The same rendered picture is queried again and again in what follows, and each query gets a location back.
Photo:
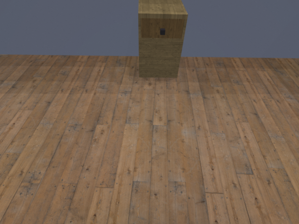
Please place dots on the cabinet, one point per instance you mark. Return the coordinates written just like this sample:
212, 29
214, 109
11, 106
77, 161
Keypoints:
160, 57

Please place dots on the handle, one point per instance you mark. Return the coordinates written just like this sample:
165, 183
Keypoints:
162, 31

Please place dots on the drawer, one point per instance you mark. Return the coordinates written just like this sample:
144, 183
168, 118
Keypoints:
150, 28

